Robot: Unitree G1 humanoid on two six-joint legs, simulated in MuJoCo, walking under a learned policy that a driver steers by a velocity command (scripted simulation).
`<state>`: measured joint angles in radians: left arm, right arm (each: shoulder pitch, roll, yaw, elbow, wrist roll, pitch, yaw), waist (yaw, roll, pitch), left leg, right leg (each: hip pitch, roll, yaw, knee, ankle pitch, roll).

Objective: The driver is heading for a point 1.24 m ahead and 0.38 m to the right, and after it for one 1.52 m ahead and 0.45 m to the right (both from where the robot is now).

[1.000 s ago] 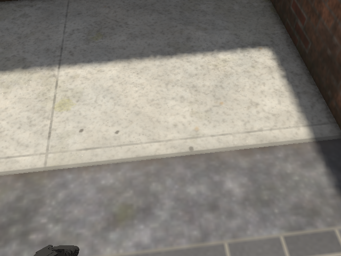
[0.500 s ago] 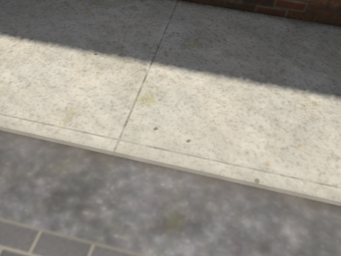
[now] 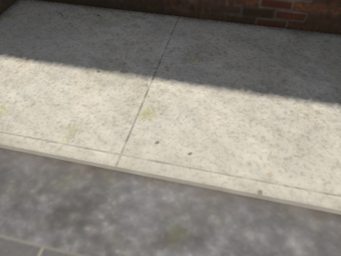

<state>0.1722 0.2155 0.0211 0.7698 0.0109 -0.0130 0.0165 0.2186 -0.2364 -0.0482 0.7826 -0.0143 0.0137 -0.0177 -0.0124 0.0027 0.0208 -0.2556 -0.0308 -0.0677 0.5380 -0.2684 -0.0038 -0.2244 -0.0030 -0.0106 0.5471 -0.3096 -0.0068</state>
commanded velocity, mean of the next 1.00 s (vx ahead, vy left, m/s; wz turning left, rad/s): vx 0.27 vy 0.00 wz -0.08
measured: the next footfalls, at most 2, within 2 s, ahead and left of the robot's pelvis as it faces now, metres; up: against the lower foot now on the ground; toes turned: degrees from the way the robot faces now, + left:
left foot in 0.80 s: +0.14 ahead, +0.16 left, +0.00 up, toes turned +4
right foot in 1.22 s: +0.42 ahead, -0.05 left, +0.00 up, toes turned -20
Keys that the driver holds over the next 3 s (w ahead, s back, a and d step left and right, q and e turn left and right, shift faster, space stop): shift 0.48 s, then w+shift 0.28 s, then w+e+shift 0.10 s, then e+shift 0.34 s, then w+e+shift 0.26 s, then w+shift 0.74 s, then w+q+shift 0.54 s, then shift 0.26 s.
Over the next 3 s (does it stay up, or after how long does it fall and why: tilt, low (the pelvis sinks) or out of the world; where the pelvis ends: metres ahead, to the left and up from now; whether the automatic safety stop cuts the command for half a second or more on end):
stays up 1.48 -0.64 -0.01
